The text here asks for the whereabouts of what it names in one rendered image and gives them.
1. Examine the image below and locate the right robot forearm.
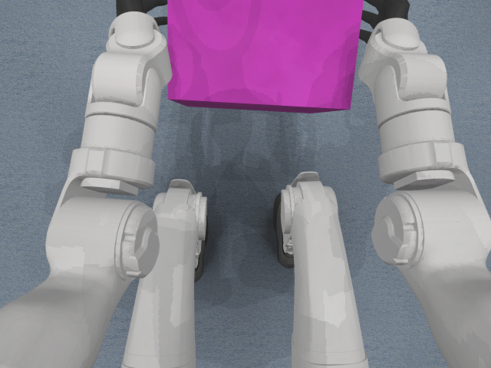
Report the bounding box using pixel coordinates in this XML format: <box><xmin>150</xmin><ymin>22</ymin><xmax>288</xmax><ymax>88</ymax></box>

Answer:
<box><xmin>358</xmin><ymin>18</ymin><xmax>491</xmax><ymax>251</ymax></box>

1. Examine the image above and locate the right robot foot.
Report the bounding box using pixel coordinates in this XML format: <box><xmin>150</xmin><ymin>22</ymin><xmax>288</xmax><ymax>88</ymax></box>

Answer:
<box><xmin>273</xmin><ymin>193</ymin><xmax>294</xmax><ymax>268</ymax></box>

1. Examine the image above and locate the robot foot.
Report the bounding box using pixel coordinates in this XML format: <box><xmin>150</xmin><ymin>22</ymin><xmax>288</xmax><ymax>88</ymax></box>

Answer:
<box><xmin>194</xmin><ymin>215</ymin><xmax>208</xmax><ymax>283</ymax></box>
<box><xmin>273</xmin><ymin>193</ymin><xmax>294</xmax><ymax>268</ymax></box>

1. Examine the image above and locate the robot right hand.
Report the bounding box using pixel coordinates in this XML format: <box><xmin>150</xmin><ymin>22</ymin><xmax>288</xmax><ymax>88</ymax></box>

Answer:
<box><xmin>359</xmin><ymin>0</ymin><xmax>410</xmax><ymax>44</ymax></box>

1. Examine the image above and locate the robot left hand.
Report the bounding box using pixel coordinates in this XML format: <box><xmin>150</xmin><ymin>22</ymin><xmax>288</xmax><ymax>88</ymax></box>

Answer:
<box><xmin>116</xmin><ymin>0</ymin><xmax>167</xmax><ymax>26</ymax></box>

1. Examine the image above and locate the robot left upper arm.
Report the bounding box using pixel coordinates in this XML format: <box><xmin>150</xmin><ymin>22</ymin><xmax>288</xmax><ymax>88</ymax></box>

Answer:
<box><xmin>0</xmin><ymin>196</ymin><xmax>160</xmax><ymax>368</ymax></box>

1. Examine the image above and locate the left robot forearm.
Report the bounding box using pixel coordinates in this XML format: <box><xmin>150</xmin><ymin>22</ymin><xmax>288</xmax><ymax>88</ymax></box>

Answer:
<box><xmin>45</xmin><ymin>11</ymin><xmax>173</xmax><ymax>263</ymax></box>

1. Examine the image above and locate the left robot foot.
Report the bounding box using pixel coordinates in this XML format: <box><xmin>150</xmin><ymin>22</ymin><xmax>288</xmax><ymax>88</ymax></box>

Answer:
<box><xmin>194</xmin><ymin>215</ymin><xmax>208</xmax><ymax>283</ymax></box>

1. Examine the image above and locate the robot right upper arm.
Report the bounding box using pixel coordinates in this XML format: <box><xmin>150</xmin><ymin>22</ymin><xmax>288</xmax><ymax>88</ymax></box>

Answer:
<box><xmin>371</xmin><ymin>189</ymin><xmax>491</xmax><ymax>368</ymax></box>

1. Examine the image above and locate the carton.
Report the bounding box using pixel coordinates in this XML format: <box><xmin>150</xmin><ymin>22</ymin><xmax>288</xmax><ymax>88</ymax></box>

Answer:
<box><xmin>167</xmin><ymin>0</ymin><xmax>364</xmax><ymax>113</ymax></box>

